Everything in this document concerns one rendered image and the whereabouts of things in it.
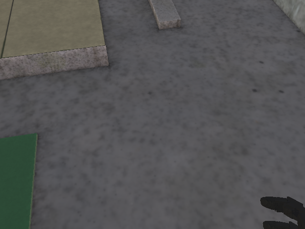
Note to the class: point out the right robot hand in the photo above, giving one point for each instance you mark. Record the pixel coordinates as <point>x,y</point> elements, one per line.
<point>289,207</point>

